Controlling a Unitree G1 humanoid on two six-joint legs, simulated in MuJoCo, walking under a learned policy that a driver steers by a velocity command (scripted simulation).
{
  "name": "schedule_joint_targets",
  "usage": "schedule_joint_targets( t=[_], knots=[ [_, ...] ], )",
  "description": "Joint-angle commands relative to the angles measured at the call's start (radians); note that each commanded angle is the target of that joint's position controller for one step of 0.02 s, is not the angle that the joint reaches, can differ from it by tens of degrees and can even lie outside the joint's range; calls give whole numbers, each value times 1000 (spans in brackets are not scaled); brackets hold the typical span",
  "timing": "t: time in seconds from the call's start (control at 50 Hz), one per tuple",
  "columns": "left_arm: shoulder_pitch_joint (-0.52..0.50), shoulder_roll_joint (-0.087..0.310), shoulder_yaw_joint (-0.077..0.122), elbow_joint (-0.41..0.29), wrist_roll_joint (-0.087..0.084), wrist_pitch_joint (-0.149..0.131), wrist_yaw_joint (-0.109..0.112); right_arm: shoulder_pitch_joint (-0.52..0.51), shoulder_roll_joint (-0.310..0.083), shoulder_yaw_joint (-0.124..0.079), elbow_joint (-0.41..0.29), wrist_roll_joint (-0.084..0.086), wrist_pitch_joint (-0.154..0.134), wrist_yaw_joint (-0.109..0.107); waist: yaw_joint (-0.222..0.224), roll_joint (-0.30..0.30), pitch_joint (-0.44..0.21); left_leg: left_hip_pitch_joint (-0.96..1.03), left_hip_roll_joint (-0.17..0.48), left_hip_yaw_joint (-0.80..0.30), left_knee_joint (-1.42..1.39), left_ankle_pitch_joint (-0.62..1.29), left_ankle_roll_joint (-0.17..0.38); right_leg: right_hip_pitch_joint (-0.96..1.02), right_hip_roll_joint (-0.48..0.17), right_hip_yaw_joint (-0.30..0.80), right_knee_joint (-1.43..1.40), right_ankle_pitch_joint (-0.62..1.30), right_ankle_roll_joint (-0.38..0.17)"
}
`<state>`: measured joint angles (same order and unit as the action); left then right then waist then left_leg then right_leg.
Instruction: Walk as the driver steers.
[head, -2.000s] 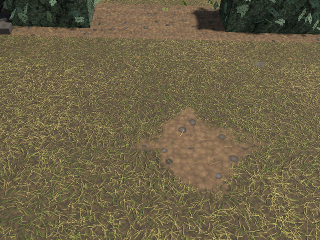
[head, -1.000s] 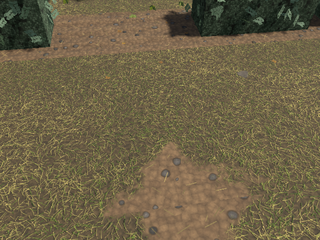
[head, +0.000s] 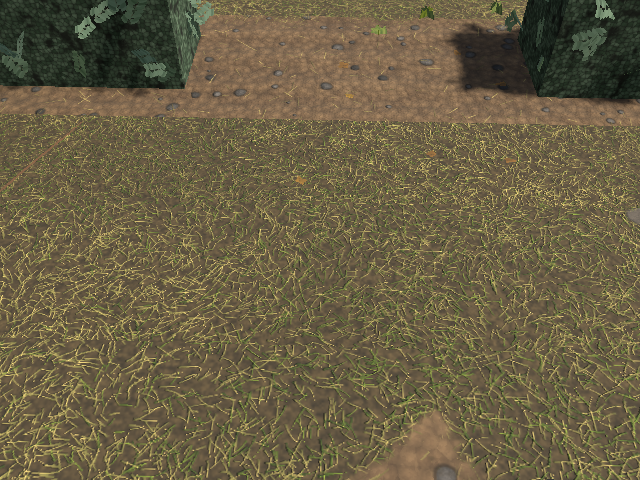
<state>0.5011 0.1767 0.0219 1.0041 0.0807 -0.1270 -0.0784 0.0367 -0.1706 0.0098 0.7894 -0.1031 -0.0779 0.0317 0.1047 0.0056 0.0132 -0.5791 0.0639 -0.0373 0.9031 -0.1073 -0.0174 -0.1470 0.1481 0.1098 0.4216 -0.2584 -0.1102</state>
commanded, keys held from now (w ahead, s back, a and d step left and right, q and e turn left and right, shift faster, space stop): w+e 0.46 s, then w+q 0.54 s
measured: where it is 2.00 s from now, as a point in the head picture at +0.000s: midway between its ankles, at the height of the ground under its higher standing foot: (382, 320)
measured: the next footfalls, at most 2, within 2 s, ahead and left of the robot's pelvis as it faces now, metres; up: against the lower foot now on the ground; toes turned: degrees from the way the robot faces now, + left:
left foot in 0.10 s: +0.07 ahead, +0.13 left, +0.00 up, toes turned -3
right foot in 0.54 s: +0.41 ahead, -0.20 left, -0.19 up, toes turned -25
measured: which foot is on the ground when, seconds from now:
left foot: up 0.00-0.08, down 0.10-0.52, up 0.54-1.00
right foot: down 0.00-0.10, up 0.12-0.52, down 0.54-1.00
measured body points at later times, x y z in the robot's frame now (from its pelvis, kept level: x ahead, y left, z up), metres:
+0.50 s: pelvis +0.27 -0.05 -0.12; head +0.27 -0.07 +0.33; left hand +0.54 +0.09 -0.21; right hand +0.06 -0.19 -0.26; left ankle +0.04 +0.13 -0.73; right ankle +0.39 -0.19 -0.85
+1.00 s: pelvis +0.57 -0.12 -0.20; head +0.58 -0.12 +0.24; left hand +0.53 +0.11 -0.35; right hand +0.73 -0.37 -0.31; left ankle +0.76 -0.03 -0.90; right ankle +0.37 -0.18 -0.93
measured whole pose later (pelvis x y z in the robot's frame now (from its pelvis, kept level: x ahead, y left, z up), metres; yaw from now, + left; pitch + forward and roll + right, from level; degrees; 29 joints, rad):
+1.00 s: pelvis +0.57 -0.12 -0.20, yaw -9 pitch -1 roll -1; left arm 0.47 0.17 0.02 1.04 0.10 -0.10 -0.04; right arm 0.03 -0.22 -0.02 0.84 -0.05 -0.07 0.08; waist 0.05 0.02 0.03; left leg -0.61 0.04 0.01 0.67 -0.01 0.09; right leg 0.19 -0.02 -0.29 0.27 -0.44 0.02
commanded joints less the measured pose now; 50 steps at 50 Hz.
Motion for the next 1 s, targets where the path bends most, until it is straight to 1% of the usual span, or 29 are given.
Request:
schedule_joint_targets(
  t=[0.02,0.06,0.08,0.1,0.12,0.14,0.16,0.18,0.2,0.24,0.26,0.28,0.34,0.36,0.4,0.46,0.5,0.52,0.54,0.56,0.58,0.6,0.62,0.64,0.68,0.76,0.88,0.96,1.0],
  knots=[
    [-32,127,29,-84,22,-27,21,84,-133,-40,-76,8,-11,-26,-111,-62,-6,205,-49,48,29,-161,4,-136,-247,262,73,463,-177],
    [-201,213,61,-169,15,-38,16,349,-130,-56,-37,8,-18,-56,-256,-4,-44,554,-130,101,-26,-224,5,-331,-183,246,350,655,-167],
    [-243,279,85,-201,-16,-49,-6,495,-139,-68,-8,43,-25,-65,-334,59,-46,742,-160,143,-194,-260,14,-486,-122,224,533,652,-172],
    [-188,144,58,-181,-23,-51,-36,588,-172,-68,27,66,-36,-80,-304,91,-128,914,62,-154,-336,5,190,-576,-70,182,839,235,-98],
    [-1,-17,16,-153,-40,-47,-51,504,-191,-49,6,46,-53,-50,-129,89,-149,915,345,-449,-305,772,463,-744,-3,71,1114,-344,-17],
    [7,46,37,-175,-45,-38,-36,412,-207,-73,-3,5,-55,-10,-124,45,24,728,486,-593,-402,766,554,-926,-66,91,1217,-345,41],
    [-63,112,50,-180,-48,-7,-10,331,-141,-60,0,25,-49,9,-136,25,106,583,509,-580,-447,524,516,-980,-168,113,1246,-268,77],
    [-138,99,41,-195,-13,15,10,234,-16,-22,-12,51,-50,11,-108,-64,54,524,389,-436,-450,386,413,-947,-204,97,1096,-150,93],
    [-169,57,26,-192,10,34,18,159,30,-7,-37,58,-37,-5,-92,-46,42,431,264,-254,-455,302,334,-843,-236,54,944,-82,112],
    [-197,11,-3,-180,28,39,-6,230,0,-16,3,34,-26,-46,-123,62,50,315,134,-64,-471,203,260,-668,-255,-34,786,130,105],
    [-162,22,-4,-162,27,29,-37,290,-59,-25,28,20,-25,-60,-131,34,51,233,106,-3,-438,149,251,-574,-225,-89,784,210,92],
    [-241,46,-11,-179,12,21,-52,341,-22,-7,62,-14,-37,-73,-159,-18,77,341,119,-14,-412,59,219,-705,-303,22,601,497,81],
    [-409,69,-14,-203,-4,20,-43,502,-71,1,115,32,-55,-65,-211,12,52,264,27,133,-335,-135,171,-476,-253,-130,221,841,57],
    [-446,65,-22,-230,-4,39,-37,515,-84,3,134,15,-45,-43,-206,40,88,163,61,116,-367,-190,179,-356,-240,-166,246,814,50],
    [-483,120,-15,-258,10,61,-27,520,-87,13,151,25,-50,-16,-173,26,169,191,140,52,-356,-150,191,-350,-248,-147,237,726,36],
    [-548,148,-19,-250,26,72,-17,548,-164,-6,199,51,-44,-32,-206,-15,215,516,159,38,-246,-14,158,-467,-259,-146,26,553,49],
    [-421,135,-17,-192,26,82,3,626,-167,2,272,16,-10,-22,-180,-27,184,561,153,19,-51,52,140,-285,-290,-101,-98,652,48],
    [-238,188,10,-128,14,71,17,625,-174,1,281,-3,2,1,-113,-75,137,451,125,41,100,69,128,-12,-265,-139,-123,761,38],
    [-36,244,52,-17,-67,90,42,538,-145,-27,281,92,30,-51,13,-29,59,240,17,137,473,97,151,272,-210,-234,-95,725,27],
    [100,329,74,34,-74,93,52,647,-97,-34,276,126,40,-68,-17,-295,-104,-142,-121,204,1019,-829,88,705,-410,-105,222,1426,-51],
    [292,247,49,6,13,75,22,732,-18,36,254,-12,9,72,81,-278,-614,-128,-66,-73,1056,-665,56,1110,-535,70,369,1254,-317],
    [270,189,42,27,47,83,26,452,-95,4,169,43,-8,104,151,-96,-301,-359,-60,-66,988,-637,48,900,-540,86,235,1073,-252],
    [149,246,53,10,34,87,19,418,-111,4,133,74,-27,104,56,-60,-200,-354,27,-32,932,-594,51,676,-554,36,137,890,-226],
    [-46,243,52,-62,-8,78,14,344,-117,-10,81,65,-47,73,-24,-47,-41,-407,49,-32,672,-396,48,384,-559,126,-7,481,-239],
    [-182,98,-2,-111,15,49,14,353,-92,-12,135,37,-40,28,-132,29,78,-61,131,-71,284,-134,62,-143,-545,27,-207,523,-236],
    [-116,113,14,-80,-4,3,30,364,1,8,133,36,-5,25,-170,-37,50,-54,129,-72,-15,30,74,-61,-516,-62,-266,618,-240],
    [-81,115,16,-43,28,9,35,99,-82,-19,45,63,3,48,-114,-18,94,-48,36,-15,-184,293,83,64,-425,-290,-235,612,-107],
    [32,135,22,18,16,20,44,-48,-112,-46,-2,46,5,46,-78,-51,128,-59,-24,48,-240,122,107,241,-438,-335,-209,622,-65],
    [7,175,37,15,22,30,44,-25,-139,-65,-7,47,0,34,-116,-88,114,33,-75,100,-207,-40,120,265,-455,-363,-120,845,-54]
  ],
)
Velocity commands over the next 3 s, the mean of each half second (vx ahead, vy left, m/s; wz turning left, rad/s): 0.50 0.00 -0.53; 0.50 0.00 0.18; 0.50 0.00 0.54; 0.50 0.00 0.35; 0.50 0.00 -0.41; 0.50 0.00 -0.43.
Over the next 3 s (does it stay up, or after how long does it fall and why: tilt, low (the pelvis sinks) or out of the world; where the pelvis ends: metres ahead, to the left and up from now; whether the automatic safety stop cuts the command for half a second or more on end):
stays up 1.80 0.11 -0.57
